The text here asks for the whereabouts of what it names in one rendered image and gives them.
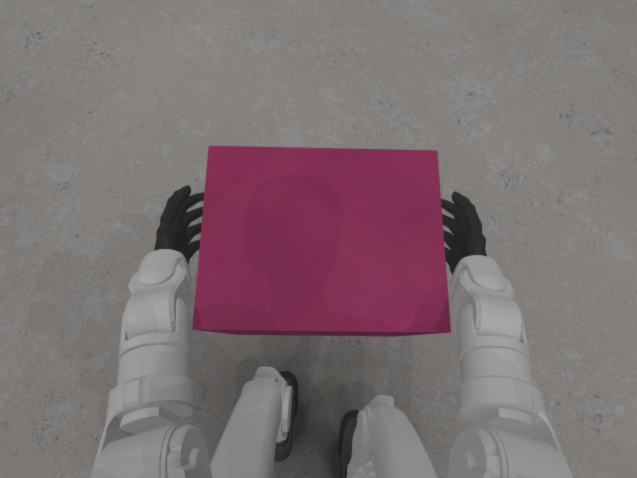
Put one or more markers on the robot right forearm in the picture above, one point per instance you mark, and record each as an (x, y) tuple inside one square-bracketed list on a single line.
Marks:
[(497, 387)]

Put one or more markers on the right robot hand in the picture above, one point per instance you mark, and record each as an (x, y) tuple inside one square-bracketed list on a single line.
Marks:
[(467, 238)]

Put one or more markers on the carton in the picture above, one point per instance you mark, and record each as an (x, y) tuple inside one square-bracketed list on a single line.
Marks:
[(321, 242)]

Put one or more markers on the robot right shin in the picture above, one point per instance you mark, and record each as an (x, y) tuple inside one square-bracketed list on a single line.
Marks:
[(356, 467)]

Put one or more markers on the right robot upper arm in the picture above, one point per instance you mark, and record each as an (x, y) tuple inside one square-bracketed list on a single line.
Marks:
[(484, 451)]

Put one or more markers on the robot left thigh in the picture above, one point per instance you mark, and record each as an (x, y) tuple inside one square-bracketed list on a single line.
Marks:
[(247, 446)]

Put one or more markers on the left robot hand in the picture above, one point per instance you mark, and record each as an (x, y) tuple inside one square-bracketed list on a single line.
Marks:
[(173, 232)]

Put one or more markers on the robot left forearm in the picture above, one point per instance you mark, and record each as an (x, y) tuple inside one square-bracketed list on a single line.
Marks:
[(153, 387)]

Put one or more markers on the left robot upper arm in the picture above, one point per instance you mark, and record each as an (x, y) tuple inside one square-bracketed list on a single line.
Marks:
[(173, 451)]

